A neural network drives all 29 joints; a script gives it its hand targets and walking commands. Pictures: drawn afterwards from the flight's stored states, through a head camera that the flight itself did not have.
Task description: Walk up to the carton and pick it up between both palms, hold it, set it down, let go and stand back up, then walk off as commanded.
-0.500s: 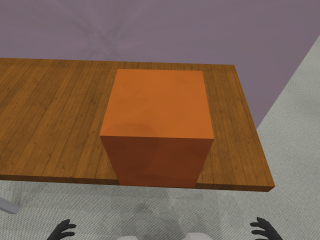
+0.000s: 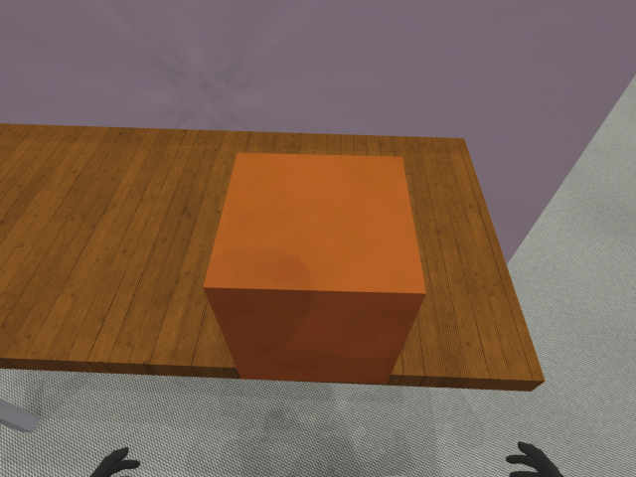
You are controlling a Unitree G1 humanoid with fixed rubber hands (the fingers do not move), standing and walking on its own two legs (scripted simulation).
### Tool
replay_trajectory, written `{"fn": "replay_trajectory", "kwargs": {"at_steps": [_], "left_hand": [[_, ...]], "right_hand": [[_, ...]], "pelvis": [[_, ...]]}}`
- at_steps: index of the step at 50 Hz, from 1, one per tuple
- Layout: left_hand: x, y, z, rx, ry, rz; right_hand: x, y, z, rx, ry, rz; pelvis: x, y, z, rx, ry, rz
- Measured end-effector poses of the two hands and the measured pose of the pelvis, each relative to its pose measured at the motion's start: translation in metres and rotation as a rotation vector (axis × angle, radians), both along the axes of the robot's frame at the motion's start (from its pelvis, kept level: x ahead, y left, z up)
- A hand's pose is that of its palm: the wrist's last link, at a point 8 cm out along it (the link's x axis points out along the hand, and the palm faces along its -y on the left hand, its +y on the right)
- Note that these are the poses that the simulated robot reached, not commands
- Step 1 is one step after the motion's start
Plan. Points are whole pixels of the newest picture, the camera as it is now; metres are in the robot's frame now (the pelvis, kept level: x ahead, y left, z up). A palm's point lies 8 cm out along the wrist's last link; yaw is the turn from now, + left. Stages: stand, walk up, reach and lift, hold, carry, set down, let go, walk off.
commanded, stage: stand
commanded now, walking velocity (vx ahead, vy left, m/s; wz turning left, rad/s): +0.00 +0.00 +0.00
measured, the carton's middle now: (316, 275) +0.35 +0.01 +0.03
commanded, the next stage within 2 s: walk up in 0.80 s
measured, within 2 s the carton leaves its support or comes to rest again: neither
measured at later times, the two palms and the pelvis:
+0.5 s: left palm out of the picture +0.10 +0.29 -0.10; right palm out of the picture +0.09 -0.30 -0.10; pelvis +0.01 +0.00 +0.01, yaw +0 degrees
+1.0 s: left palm out of the picture +0.10 +0.29 -0.10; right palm out of the picture +0.09 -0.30 -0.10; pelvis +0.01 -0.01 +0.02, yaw +0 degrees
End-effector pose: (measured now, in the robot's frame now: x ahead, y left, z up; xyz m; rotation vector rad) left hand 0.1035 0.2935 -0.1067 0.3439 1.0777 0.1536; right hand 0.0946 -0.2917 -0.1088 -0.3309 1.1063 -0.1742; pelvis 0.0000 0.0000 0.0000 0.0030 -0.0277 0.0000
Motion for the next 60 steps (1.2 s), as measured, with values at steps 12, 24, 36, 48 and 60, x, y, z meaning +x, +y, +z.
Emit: {"fn": "replay_trajectory", "kwargs": {"at_steps": [12, 24, 36, 48, 60], "left_hand": [[-0.004, 0.0, 0.005, 0.005, 0.05, 0.013], [-0.003, 0.0, 0.009, 0.013, 0.07, 0.021], [-0.002, -0.001, 0.009, 0.014, 0.078, 0.026], [-0.004, -0.002, 0.009, 0.014, 0.089, 0.033], [0.0, 0.027, 0.015, 0.084, 0.07, 0.01]], "right_hand": [[0.001, -0.002, 0.005, 0.007, 0.036, -0.02], [-0.004, -0.007, 0.007, 0.007, 0.062, -0.043], [-0.009, -0.01, 0.007, 0.006, 0.083, -0.059], [-0.01, -0.012, 0.008, 0.005, 0.091, -0.063], [-0.013, -0.016, 0.006, -0.02, 0.074, -0.078]], "pelvis": [[0.004, -0.001, 0.01, 0.001, -0.007, -0.003], [0.006, -0.004, 0.015, 0.0, -0.011, -0.005], [0.007, -0.006, 0.016, 0.0, -0.014, -0.005], [0.009, -0.007, 0.017, 0.0, -0.014, -0.006], [0.003, 0.008, 0.01, -0.005, -0.001, -0.034]]}}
